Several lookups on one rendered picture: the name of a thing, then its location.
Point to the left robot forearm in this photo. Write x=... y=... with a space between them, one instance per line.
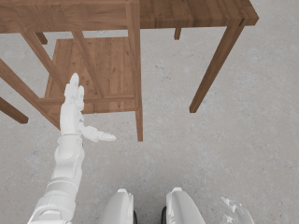
x=58 y=201

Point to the robot right hand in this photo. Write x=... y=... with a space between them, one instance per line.
x=241 y=216

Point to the right robot shin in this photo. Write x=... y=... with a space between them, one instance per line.
x=171 y=220

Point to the left robot thigh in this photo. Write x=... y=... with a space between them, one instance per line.
x=119 y=207

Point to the table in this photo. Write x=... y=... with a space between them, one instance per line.
x=166 y=14

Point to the chair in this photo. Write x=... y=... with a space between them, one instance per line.
x=108 y=68

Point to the robot left hand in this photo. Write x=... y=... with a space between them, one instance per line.
x=70 y=114

